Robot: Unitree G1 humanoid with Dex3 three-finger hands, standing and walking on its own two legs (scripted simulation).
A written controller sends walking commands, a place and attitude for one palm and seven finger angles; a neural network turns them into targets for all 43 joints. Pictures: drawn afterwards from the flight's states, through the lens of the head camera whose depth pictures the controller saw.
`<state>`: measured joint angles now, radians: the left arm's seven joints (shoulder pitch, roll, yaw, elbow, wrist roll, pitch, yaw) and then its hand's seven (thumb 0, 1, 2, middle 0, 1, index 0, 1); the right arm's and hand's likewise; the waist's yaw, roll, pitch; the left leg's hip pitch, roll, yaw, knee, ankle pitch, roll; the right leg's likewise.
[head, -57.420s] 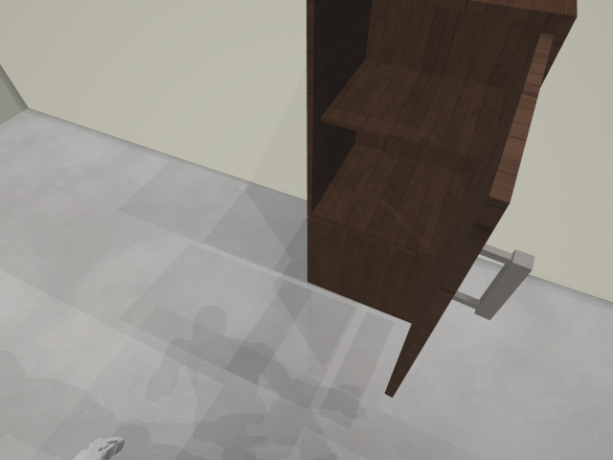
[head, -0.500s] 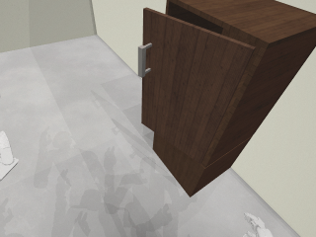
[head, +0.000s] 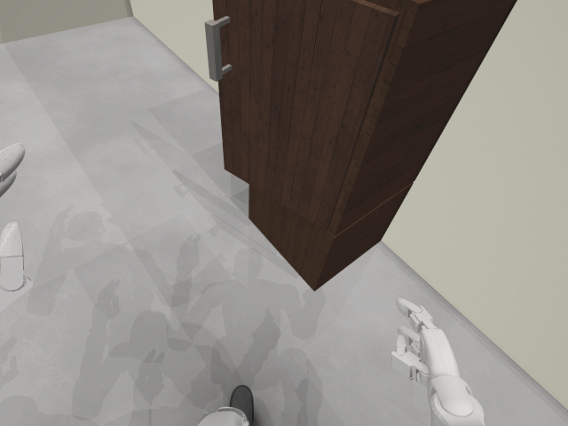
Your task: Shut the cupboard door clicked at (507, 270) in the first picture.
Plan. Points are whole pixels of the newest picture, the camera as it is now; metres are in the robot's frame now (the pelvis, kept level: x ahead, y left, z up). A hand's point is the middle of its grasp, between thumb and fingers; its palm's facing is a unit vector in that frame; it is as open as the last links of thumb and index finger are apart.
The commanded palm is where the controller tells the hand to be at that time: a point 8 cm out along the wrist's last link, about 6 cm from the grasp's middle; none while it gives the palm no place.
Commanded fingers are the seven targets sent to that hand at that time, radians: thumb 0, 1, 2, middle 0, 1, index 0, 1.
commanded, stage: stop stepping back and stand still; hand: left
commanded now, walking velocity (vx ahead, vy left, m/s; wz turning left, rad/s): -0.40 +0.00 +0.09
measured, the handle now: (220, 48) +0.83 +0.19 +0.08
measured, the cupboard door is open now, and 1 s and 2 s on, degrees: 16 16 16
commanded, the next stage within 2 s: let the arm hang, fingers relaxed in 1.12 s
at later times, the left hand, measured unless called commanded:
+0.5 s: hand out of the picture +0.06 +0.31 +0.19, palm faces +0.55 -0.72 -0.42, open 7.4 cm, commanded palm +0.00 +0.33 +0.19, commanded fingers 0.00 0.90 0.90 -0.20 -0.30 -0.20 -0.30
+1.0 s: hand out of the picture +0.09 +0.32 +0.17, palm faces +0.54 -0.73 -0.41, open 7.4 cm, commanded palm +0.02 +0.34 +0.19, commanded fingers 0.00 0.90 0.90 -0.20 -0.30 -0.20 -0.30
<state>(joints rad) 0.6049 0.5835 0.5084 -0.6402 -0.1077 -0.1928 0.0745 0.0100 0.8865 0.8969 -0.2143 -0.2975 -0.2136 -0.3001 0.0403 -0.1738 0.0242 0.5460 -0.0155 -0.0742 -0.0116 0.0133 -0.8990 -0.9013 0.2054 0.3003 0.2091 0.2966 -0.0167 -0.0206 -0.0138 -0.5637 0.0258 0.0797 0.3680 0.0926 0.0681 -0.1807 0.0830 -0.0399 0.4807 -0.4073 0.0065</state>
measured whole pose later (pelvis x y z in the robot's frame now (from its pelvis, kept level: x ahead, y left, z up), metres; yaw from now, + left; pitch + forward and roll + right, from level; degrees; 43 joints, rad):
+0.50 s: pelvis -0.11 +0.02 +0.01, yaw +5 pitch -1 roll -1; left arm 0.53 0.46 0.44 -0.46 -0.04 -0.15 0.17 0.01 0.89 0.90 -0.21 -0.30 -0.21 -0.30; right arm 0.29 -0.17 0.02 0.64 0.01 -0.08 -0.08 0.02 -0.90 -0.90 0.20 0.30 0.20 0.30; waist -0.03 -0.03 -0.09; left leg -0.22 0.05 0.04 0.56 -0.32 -0.01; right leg -0.24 -0.01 -0.06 0.54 -0.31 0.00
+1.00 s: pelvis -0.09 +0.02 +0.01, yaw +6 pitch +0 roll -1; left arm 0.49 0.40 0.42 -0.43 -0.02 -0.18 0.16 0.01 0.89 0.90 -0.21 -0.30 -0.21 -0.30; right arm 0.23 -0.20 0.00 0.62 0.02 -0.08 -0.07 0.02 -0.90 -0.90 0.20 0.30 0.20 0.30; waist -0.01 -0.02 -0.03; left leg -0.24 0.03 0.04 0.56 -0.32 0.01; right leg -0.21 0.01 -0.03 0.50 -0.29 0.00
